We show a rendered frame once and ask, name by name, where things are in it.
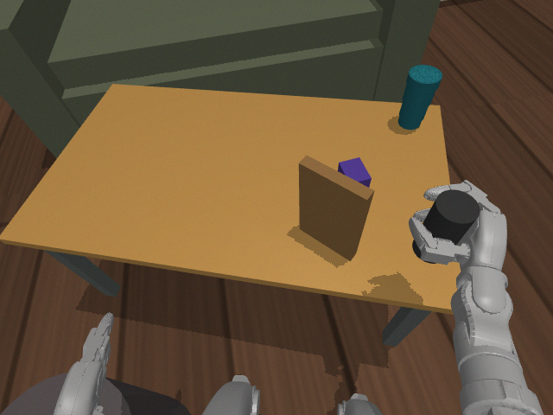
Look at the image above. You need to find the sofa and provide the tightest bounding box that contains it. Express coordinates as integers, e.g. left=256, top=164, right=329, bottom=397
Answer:
left=0, top=0, right=441, bottom=158

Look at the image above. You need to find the right robot arm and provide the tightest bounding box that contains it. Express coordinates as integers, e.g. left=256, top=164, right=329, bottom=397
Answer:
left=451, top=265, right=543, bottom=415

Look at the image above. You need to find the coffee table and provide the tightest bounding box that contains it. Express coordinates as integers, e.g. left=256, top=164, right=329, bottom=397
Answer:
left=0, top=84, right=461, bottom=347

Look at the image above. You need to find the right robot hand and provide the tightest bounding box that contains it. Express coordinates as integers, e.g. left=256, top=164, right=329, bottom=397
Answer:
left=409, top=180, right=507, bottom=271

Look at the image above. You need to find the left robot hand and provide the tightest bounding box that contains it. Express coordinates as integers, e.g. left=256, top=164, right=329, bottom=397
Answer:
left=54, top=312, right=114, bottom=415

